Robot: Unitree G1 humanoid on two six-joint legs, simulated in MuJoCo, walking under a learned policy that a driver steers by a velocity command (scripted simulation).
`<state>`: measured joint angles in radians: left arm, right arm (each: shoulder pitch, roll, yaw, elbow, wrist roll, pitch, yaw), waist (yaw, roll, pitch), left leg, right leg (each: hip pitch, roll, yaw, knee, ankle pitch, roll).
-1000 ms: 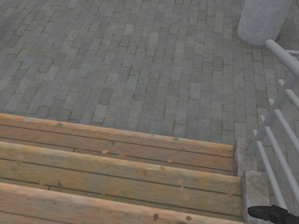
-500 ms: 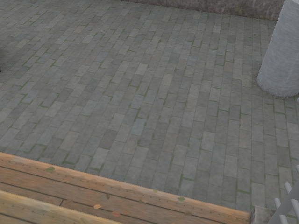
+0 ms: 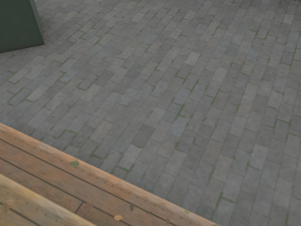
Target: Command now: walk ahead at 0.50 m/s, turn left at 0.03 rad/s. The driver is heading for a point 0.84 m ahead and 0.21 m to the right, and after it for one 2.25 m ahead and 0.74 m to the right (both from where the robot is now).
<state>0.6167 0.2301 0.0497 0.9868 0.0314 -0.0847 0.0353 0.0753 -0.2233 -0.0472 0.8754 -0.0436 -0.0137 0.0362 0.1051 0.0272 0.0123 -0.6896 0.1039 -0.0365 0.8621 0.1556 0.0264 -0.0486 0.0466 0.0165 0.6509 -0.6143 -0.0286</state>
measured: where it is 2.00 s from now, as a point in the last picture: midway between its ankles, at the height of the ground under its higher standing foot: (194, 171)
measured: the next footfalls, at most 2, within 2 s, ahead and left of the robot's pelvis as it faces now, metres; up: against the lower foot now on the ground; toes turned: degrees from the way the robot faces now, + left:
left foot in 0.16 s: +0.28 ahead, +0.15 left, -0.16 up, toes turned +2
right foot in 0.80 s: +0.56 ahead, -0.09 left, -0.33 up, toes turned -20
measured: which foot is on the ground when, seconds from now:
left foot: up 0.00-0.14, down 0.16-0.80, up 0.82-1.00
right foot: down 0.00-0.16, up 0.18-0.78, down 0.80-1.00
